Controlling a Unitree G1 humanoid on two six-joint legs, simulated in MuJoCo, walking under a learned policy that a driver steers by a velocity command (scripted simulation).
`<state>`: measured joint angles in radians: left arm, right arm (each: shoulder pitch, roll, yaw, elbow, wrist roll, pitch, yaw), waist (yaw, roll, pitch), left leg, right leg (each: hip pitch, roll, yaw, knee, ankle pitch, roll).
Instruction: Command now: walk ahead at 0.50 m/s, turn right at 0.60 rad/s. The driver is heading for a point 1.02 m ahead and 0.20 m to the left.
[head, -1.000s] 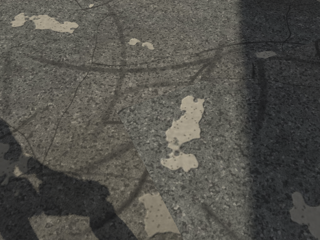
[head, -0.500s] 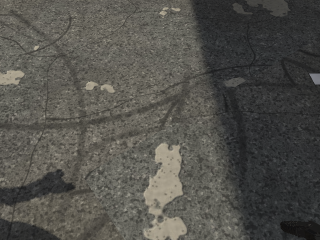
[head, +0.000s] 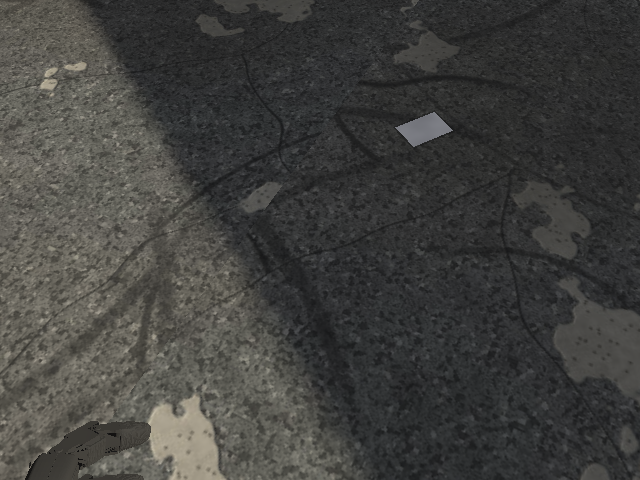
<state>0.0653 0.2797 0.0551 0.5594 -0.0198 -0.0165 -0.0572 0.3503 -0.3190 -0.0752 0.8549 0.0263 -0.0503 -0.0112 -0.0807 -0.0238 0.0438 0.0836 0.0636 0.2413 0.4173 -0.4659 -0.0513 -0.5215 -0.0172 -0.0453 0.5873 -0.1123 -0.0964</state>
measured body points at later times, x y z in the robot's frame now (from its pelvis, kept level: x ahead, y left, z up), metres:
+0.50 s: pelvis +0.29 +0.01 +0.01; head +0.31 +0.01 +0.46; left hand +0.36 +0.29 -0.11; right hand +0.47 -0.25 -0.08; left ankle +0.45 +0.10 -0.71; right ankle +0.13 -0.09 -0.72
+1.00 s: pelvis +0.58 +0.01 +0.02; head +0.60 +0.03 +0.47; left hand +0.78 +0.28 -0.05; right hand +0.64 -0.28 -0.09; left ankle +0.45 +0.10 -0.72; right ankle +0.74 -0.09 -0.71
